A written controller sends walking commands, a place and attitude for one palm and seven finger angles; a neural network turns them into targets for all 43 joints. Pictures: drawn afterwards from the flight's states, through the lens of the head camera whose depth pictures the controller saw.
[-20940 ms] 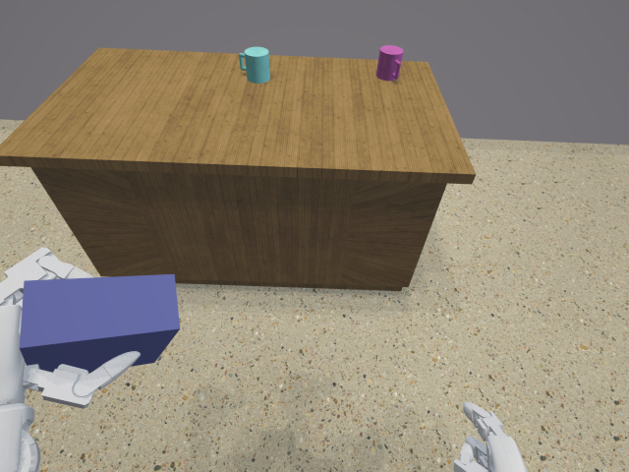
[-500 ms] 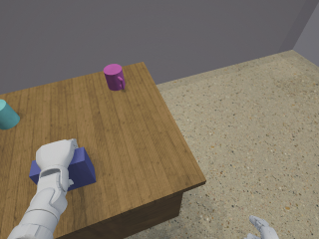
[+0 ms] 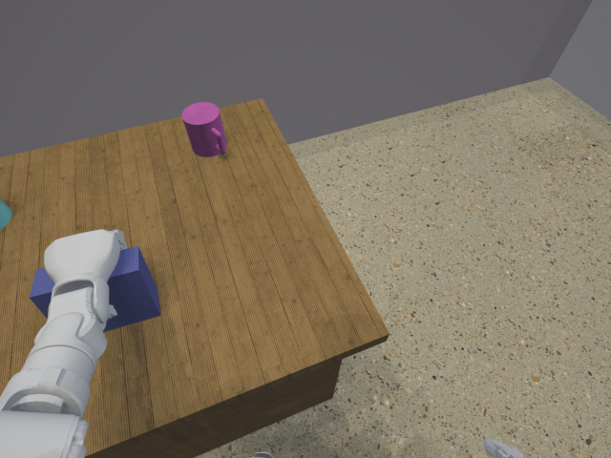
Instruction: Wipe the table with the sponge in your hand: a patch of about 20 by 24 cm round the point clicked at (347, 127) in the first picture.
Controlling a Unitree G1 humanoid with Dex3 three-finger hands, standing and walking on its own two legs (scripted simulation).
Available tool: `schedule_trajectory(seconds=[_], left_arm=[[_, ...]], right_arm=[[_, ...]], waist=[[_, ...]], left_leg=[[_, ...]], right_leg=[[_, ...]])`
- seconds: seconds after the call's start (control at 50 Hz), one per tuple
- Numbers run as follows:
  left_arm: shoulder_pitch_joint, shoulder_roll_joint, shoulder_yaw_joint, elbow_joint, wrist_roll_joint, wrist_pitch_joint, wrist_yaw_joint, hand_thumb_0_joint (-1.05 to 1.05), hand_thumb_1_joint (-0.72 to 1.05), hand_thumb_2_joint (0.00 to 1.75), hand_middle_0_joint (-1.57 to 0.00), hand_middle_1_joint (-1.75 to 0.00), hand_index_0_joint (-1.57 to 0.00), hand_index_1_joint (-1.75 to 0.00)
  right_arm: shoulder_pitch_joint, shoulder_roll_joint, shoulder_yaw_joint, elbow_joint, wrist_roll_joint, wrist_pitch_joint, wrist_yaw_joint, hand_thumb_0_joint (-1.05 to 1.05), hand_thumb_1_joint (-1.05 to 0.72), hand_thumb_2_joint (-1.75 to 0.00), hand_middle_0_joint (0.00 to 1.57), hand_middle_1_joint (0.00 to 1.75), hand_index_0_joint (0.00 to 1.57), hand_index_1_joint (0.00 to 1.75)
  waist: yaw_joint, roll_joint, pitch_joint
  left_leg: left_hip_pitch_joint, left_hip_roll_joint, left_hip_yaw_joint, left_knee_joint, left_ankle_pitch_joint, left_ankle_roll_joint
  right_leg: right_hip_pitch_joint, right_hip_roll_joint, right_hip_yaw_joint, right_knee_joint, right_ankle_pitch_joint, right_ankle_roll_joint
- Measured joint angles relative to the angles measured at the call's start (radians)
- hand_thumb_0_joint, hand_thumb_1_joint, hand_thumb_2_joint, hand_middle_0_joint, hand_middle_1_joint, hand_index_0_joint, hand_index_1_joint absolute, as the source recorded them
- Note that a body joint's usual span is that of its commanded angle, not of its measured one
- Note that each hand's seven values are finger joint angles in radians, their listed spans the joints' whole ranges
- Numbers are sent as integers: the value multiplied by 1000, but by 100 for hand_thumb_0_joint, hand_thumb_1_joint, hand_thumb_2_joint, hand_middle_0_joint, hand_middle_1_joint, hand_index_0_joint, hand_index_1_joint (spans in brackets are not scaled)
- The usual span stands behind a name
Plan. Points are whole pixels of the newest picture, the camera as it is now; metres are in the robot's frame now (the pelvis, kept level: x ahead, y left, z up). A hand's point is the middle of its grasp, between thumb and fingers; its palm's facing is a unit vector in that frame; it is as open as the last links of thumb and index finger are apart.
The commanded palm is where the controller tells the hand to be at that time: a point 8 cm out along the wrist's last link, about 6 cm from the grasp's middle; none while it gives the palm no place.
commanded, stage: wipe forward along the first lane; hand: left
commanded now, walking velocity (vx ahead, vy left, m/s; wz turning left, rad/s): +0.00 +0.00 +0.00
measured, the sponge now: (106, 301) +0.33 +0.33 -0.05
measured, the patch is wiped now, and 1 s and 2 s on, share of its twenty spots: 0.20 0.20 0.25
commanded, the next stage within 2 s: slide across to the middle lane in 0.64 s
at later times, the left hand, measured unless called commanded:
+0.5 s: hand (89, 249) +0.40 +0.36 +0.00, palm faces -0.17 +0.00 -0.98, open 9.4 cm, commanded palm +0.39 +0.34 +0.03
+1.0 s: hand (91, 233) +0.43 +0.37 +0.00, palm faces -0.13 -0.02 -0.99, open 9.4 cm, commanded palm +0.42 +0.33 +0.05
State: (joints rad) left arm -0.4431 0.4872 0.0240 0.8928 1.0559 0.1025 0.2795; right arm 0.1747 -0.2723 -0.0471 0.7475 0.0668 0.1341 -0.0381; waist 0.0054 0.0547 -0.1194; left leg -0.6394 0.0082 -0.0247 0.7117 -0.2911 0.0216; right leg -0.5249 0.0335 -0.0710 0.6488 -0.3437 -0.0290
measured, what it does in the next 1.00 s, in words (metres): stands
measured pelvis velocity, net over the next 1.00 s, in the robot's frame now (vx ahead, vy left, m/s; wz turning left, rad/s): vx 0.00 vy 0.04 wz -0.03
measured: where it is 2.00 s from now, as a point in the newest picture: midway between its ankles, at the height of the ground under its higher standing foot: outside the picture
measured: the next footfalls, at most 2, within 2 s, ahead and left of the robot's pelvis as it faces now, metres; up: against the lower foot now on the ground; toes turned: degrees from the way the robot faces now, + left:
none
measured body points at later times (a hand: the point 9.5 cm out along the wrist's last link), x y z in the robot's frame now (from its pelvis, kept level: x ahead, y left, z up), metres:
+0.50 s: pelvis -0.02 +0.01 -0.01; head +0.07 +0.02 +0.43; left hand +0.40 +0.36 +0.05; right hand +0.03 -0.27 -0.14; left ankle +0.03 +0.10 -0.72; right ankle -0.02 -0.11 -0.72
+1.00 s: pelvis +0.00 +0.04 -0.01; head +0.08 +0.06 +0.43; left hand +0.43 +0.37 +0.05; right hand +0.04 -0.23 -0.14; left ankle +0.03 +0.10 -0.72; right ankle -0.02 -0.11 -0.72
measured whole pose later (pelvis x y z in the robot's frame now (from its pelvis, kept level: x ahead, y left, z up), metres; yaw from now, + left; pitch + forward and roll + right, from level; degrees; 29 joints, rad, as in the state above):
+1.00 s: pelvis +0.00 +0.04 -0.01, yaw -2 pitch +18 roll -5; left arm -0.72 0.60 0.01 1.09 1.04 0.11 0.28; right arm 0.28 -0.25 -0.04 0.77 0.05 0.15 -0.01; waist -0.06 0.05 -0.15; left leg -0.81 0.01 -0.01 0.82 -0.33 0.07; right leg -0.66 0.03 -0.06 0.69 -0.35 0.00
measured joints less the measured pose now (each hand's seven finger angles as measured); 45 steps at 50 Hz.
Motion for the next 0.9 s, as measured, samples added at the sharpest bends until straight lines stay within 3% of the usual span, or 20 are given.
schedule_trajectory(seconds=[0.22, 0.5, 0.78, 0.9], left_arm=[[-108, 52, 34, 126, 8, -21, 30, 3, -49, 108, -83, -137, -83, -140], [-243, 154, 65, 250, 29, -41, -5, 3, -49, 109, -83, -137, -83, -142], [-316, 201, 84, 298, 42, -59, -8, 2, -50, 109, -83, -137, -83, -142], [-286, 167, 31, 234, 27, -23, -10, 2, -49, 109, -82, -138, -82, -143]], right_arm=[[40, -1, 4, 14, 2, 11, 8, 1, -91, -90, 20, 30, 20, 30], [83, -13, 17, 2, 1, 3, 10, 1, -91, -90, 20, 30, 20, 30], [106, 1, 24, 0, -13, 6, 26, 1, -91, -90, 20, 30, 20, 30], [112, 8, 11, 2, -17, 13, 34, 1, -91, -90, 20, 30, 20, 30]], waist=[[-31, 0, -15], [-81, -6, -16], [-97, -11, -28], [-83, -5, -28]], left_leg=[[-86, 9, -4, 56, -8, 2], [-169, 18, -1, 98, -11, 13], [-226, 15, 8, 139, -34, 33], [-207, 9, 11, 134, -41, 41]], right_leg=[[-82, 8, -4, 47, -4, 1], [-157, 16, 0, 67, 8, 11], [-204, 12, 8, 85, -1, 29], [-179, 8, 12, 67, -1, 32]])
